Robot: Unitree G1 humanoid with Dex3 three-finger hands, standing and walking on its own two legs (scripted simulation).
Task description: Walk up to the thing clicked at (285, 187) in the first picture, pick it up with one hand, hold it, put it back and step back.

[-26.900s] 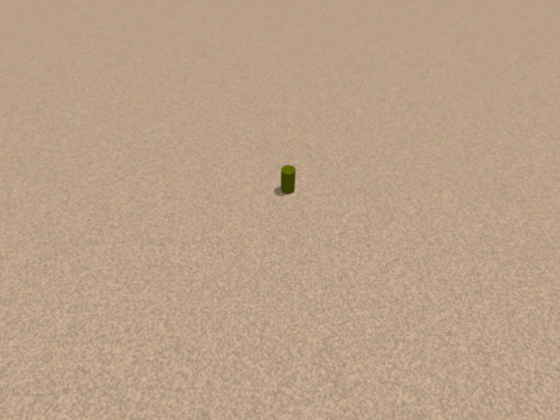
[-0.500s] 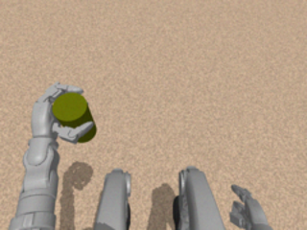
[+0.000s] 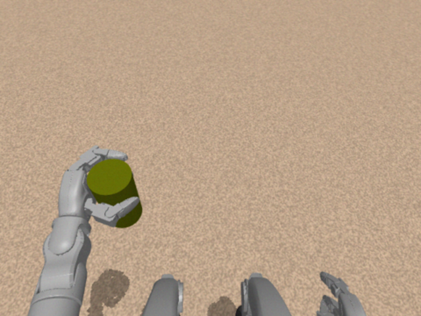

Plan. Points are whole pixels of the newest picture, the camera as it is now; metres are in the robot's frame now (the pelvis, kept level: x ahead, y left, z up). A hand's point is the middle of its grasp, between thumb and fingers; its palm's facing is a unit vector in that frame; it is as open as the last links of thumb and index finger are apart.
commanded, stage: lift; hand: left
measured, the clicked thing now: (118, 196) +0.35 +0.19 +0.00
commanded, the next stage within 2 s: hold in 0.82 s
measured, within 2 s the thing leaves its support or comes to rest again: neither
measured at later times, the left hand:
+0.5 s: hand (110, 170) +0.35 +0.18 +0.09, palm faces +0.06 -1.00 -0.01, open 10.1 cm
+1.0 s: hand (111, 160) +0.35 +0.17 +0.12, palm faces +0.04 -1.00 +0.01, open 10.1 cm
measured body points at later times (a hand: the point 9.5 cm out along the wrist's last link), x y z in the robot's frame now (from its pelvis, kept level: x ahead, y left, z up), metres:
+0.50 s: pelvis +0.02 +0.00 +0.05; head +0.09 +0.01 +0.50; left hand +0.34 +0.23 +0.09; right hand +0.16 -0.25 -0.05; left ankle +0.03 +0.12 -0.61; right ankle +0.05 -0.14 -0.61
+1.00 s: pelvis +0.03 -0.01 +0.08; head +0.08 +0.00 +0.52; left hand +0.35 +0.23 +0.12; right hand +0.16 -0.25 -0.03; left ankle +0.03 +0.12 -0.61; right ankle +0.05 -0.14 -0.61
